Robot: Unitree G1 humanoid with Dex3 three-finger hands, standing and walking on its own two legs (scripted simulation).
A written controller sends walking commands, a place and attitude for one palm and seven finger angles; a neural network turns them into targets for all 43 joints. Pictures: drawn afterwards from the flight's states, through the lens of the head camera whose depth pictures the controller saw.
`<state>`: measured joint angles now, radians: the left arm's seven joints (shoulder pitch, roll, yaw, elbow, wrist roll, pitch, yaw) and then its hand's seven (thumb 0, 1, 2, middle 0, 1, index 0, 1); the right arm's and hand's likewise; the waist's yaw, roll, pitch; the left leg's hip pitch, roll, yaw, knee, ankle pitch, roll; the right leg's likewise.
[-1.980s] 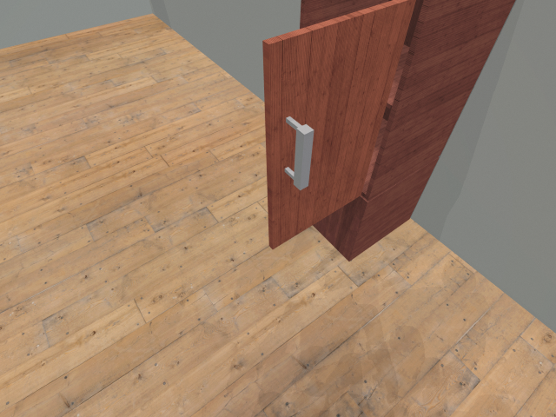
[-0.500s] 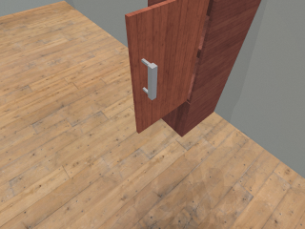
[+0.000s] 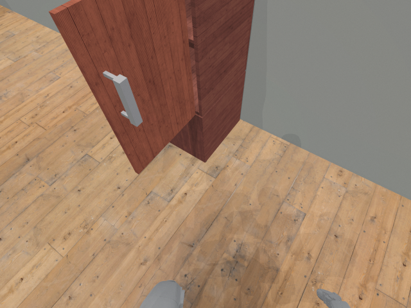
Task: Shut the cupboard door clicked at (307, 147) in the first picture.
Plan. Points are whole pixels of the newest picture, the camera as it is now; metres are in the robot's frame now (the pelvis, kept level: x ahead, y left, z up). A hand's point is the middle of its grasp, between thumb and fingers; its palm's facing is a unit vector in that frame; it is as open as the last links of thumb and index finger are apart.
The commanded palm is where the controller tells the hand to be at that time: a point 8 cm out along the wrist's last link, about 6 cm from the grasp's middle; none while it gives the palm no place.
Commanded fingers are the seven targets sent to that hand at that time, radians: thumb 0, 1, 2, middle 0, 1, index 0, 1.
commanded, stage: walk around to get in front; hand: left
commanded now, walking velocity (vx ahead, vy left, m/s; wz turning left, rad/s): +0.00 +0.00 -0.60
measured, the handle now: (123, 99) +0.57 +0.27 +0.01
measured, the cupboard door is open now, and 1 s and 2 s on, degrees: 90 90 90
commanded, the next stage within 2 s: none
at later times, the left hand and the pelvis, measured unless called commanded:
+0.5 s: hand (108, 294) +0.14 +0.24 -0.17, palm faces -0.23 -0.94 -0.24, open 7.4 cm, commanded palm none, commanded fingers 0.00 0.90 0.90 -0.20 -0.30 -0.20 -0.30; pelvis +0.00 +0.04 +0.00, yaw -17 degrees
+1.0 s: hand (161, 275) +0.19 +0.13 -0.18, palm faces -0.56 -0.81 -0.19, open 7.4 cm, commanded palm none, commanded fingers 0.00 0.90 0.90 -0.20 -0.30 -0.20 -0.30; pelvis +0.01 +0.03 -0.01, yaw -36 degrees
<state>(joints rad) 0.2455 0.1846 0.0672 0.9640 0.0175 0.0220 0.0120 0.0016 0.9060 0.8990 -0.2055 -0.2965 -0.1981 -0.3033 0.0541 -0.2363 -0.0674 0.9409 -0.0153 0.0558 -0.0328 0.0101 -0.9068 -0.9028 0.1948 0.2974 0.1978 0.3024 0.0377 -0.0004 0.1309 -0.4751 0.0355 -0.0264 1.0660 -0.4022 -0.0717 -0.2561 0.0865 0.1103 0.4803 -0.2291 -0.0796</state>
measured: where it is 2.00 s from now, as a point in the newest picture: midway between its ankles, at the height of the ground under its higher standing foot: outside the picture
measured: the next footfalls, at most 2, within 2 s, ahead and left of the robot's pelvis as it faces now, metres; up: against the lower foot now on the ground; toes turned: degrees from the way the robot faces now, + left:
left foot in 0.26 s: +0.06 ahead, +0.16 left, +0.00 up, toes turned -10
right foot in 0.62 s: -0.01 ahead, -0.11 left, +0.00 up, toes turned -27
